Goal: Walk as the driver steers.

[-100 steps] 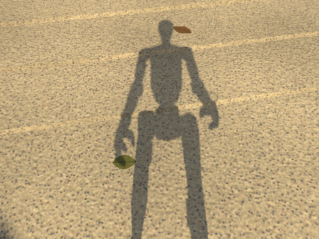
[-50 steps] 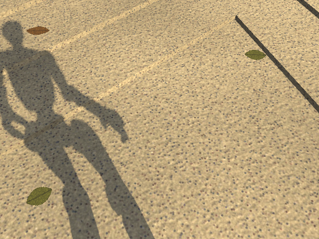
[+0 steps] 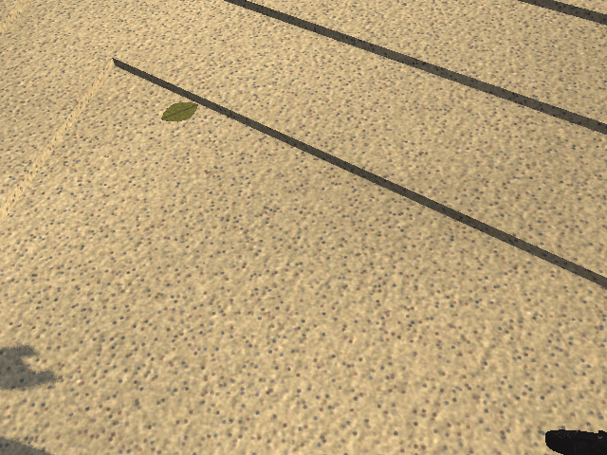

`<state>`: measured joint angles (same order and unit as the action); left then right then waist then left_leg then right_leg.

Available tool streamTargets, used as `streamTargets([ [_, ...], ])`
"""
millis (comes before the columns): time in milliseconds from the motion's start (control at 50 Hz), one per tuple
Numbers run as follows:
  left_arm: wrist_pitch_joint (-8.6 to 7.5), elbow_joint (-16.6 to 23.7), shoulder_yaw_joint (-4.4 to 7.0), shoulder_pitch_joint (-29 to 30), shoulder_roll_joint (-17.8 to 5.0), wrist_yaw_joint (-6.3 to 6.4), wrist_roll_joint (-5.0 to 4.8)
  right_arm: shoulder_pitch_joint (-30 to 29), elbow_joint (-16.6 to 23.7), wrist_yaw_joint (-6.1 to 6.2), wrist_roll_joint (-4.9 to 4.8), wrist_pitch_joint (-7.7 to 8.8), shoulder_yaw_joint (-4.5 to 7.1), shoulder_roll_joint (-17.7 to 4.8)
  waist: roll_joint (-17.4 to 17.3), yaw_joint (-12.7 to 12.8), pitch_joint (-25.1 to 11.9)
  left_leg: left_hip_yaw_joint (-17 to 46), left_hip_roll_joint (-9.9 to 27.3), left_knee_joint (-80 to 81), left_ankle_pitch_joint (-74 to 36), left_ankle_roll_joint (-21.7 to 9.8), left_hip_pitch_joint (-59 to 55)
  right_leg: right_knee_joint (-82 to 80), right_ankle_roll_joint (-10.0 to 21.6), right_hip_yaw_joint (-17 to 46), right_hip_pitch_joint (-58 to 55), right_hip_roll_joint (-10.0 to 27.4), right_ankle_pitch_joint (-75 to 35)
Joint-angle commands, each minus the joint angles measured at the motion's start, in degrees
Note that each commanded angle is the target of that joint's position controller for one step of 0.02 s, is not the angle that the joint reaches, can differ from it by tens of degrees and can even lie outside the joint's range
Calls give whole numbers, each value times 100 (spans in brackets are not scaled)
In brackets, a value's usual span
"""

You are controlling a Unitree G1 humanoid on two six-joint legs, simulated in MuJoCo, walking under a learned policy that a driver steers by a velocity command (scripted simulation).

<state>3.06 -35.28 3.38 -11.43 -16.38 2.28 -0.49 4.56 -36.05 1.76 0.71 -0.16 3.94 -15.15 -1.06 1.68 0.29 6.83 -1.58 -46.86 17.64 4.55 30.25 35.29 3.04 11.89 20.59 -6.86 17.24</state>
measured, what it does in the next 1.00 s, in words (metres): steps on the spot: left foot, then right foot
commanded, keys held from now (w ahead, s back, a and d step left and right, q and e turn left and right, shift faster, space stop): e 0.38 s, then no key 0.24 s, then q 0.22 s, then w+q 0.16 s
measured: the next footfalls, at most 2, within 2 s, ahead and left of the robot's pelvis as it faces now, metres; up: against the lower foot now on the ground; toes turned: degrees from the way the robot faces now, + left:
left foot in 0.08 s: +0.08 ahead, +0.14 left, +0.00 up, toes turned -9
right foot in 0.52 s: +0.05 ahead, -0.12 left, +0.00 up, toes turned -17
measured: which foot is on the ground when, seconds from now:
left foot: up 0.00-0.06, down 0.08-0.52, up 0.54-0.88, down 0.90-1.00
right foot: down 0.00-0.08, up 0.10-0.50, down 0.52-0.96, up 0.98-1.00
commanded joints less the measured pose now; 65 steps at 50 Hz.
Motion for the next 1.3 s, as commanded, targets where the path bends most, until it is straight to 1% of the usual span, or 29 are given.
streamTargets([
  [20, -38, 412, 289, 126, -1010, 7, -19, -325, 525, -73, -47, 188, 134, -472, 1150, -16, -614, -86, -147, 557, 317, -113, -121, -771, 1016, 1994, -944, 1383, -2256],
  [80, -38, 464, 255, 336, -817, 20, -110, 320, 308, -132, -54, 240, 245, -645, 904, -392, -658, -147, 164, 2334, -1194, -398, -1933, -305, 551, 1818, -267, 941, -1897],
  [100, -60, 437, 160, -30, -399, 0, -1, 643, 307, -107, 64, 210, 333, -1046, -337, -257, -1088, 960, 1439, 2371, -2568, -891, -3114, 1046, 98, 973, 581, 342, 196],
  [120, -155, 603, 226, -82, -570, 4, -120, 795, 194, -152, 182, 158, 406, -1312, -1885, -130, -975, 2482, 2462, 2485, -3618, -2033, -3362, 1945, -292, 180, 1932, -428, 2469],
  [140, -220, 474, 409, -82, -1134, -3, -26, 749, 281, -143, 87, 167, 351, -1004, -1265, -250, -825, 2418, 2617, 2502, -3278, -2274, -3216, 3118, -597, 91, 2244, 44, 2268],
  [180, -114, 220, 485, -73, -1107, 13, -84, 257, 368, -71, 47, 119, 239, -660, -651, -92, -526, 1204, 1864, 2448, -2745, -1739, -2709, 3570, -792, -146, 2149, 267, 1351],
  [280, -7, 296, 289, 173, -463, -105, -126, 237, 232, 55, 49, 15, 243, -742, -813, -230, -386, -9, 1462, 2737, -2758, -1639, -2361, 2852, -985, -885, 1724, 499, 393],
  [420, -74, 500, 220, 499, -427, -287, -48, 441, 29, -30, -91, -15, 369, -1207, -845, -390, -443, -267, 1861, 2777, -2278, -1727, -2251, 960, -635, -1249, 597, 738, 507],
  [480, -97, 360, 252, 154, -385, -317, -54, 399, -60, -73, -238, -37, 337, -1208, -782, -156, -464, -364, 1798, 2318, -2186, -1501, -2206, -601, -324, -1465, -293, 517, -198],
  [500, -99, 290, 286, 2, -454, -295, -35, 595, -159, -91, -251, -26, 275, -1035, -602, -102, -499, -539, 1645, 2008, -1983, -1209, -1898, -1279, -186, -1399, -985, 461, -813],
  [520, -101, 293, 356, -204, -737, -230, -24, 776, -186, -136, -105, 23, 166, -736, 50, -117, -796, -935, 1324, 1292, -1209, -691, -1251, -1345, -21, -623, -2043, 1060, -2250],
  [540, -108, 425, 386, -220, -1175, -136, 57, 780, 40, -224, 223, 80, -44, -283, 1757, -301, -997, -1344, 715, -232, 1678, -74, 9, -1094, 703, 1091, -2825, 2545, -4720],
  [560, -195, 360, 275, -217, -799, -179, 214, 468, 64, -170, 25, 43, 69, -614, 1329, 36, -1133, -638, 607, -1000, 2080, 69, 73, -1190, 1599, 1239, -2086, 2888, -4223],
  [600, -326, 211, 188, 177, -564, -239, 137, 380, 8, -124, -103, -43, 169, -916, 890, -107, -684, -420, 694, -1331, 1590, 78, 120, -1368, 1271, 593, -1692, 2251, -3231],
  [640, -360, 131, 115, 546, -402, -228, 64, 643, -156, -78, -47, -123, 174, -835, 802, -298, -525, -324, 740, -1112, 968, 127, -229, -1419, 1006, 133, -1334, 1998, -3339],
  [680, -383, -12, 58, 638, -189, -203, 137, 939, -324, -121, -100, -140, 103, -592, 832, -403, -591, -392, 713, -550, 550, 166, -779, -1416, 863, -354, -1200, 1767, -3415],
  [740, -383, -170, 81, 597, -245, -158, 212, 656, -196, -102, -120, -159, 41, -510, 835, -231, -507, -520, 630, 322, 570, 162, -1165, -1378, 838, -482, -1211, 1779, -3098],
  [840, -257, -212, 238, 672, -618, -46, 81, 681, 33, -63, -150, -204, 104, -706, 798, -259, -233, -780, 464, 843, 353, -58, -1102, -1145, 911, -249, -1194, 2111, -2483],
  [900, -237, -236, 326, 394, -647, -29, -6, 915, 16, -100, -157, -211, 115, -705, 602, -184, -168, -953, 257, 1072, 230, -554, -1339, -1110, 612, -314, -847, 1926, 765],
  [920, -285, -186, 311, 422, -519, -41, 15, 1130, -48, -108, -189, -171, 168, -825, 181, -177, -44, -769, 342, 1052, 289, -873, -1390, -853, 480, -479, -503, 1763, 1774],
  [940, -346, -76, 292, 599, -424, -75, 5, 1374, -148, -127, -218, -106, 233, -933, -322, -231, 146, -104, 576, 1451, 1159, -1284, -1330, -405, 238, -1015, -3, 1346, 2274],
  [980, -622, 248, 213, 1409, -97, -181, -117, 2202, -255, -132, -248, 129, 310, -1310, -1434, -655, 445, 2943, 1735, 3241, 2289, -2297, -2280, 1722, -259, -1574, 1734, 194, 1863],
  [1000, -741, 350, 232, 1707, -201, -245, -186, 2353, -246, -112, -125, 236, 293, -1309, -1524, -833, 608, 3718, 2145, 3600, 1761, -2564, -2888, 2541, -232, -897, 2740, 351, 2444],
  [1020, -836, 303, 270, 1569, -320, -313, -197, 2219, -191, -93, -114, 326, 287, -1257, -1191, -681, 565, 3591, 2175, 3375, 1161, -2464, -3312, 2855, -155, -584, 3167, 608, 2038],
  [1080, -941, 123, 302, 1396, -470, -412, 40, 1723, 26, -32, -247, 271, 253, -1109, -441, -432, 155, 2143, 1581, 3108, -490, -1910, -3212, 1739, -221, -753, 2530, 795, 770],
  [1160, -939, -7, 152, 1418, -143, -560, 2, 1634, 94, 7, -228, 134, 304, -1262, -612, -463, 93, 1151, 1013, 3139, -760, -1619, -2029, 264, -498, -1226, 759, 389, -385],
  [1260, -948, -152, 330, 667, -606, -469, -98, 1609, 102, -14, -249, 148, 255, -1099, -711, -32, -37, 1461, 965, 2659, -171, -1264, -1301, -642, -401, -1125, -970, 405, -973],
  [1280, -969, -248, 413, 105, -748, -416, -81, 1521, 150, -15, -217, 179, 192, -904, -693, 256, -272, 1328, 725, 2012, -401, -1088, -1007, -712, -252, -968, -1700, 589, -869],
  [1300, -995, -371, 523, -891, -1156, -350, 10, 1444, 283, -36, -111, 201, 42, -449, 139, 641, -965, 726, 224, 150, 157, -786, -384, -1038, 141, 238, -2878, 1681, -114],
])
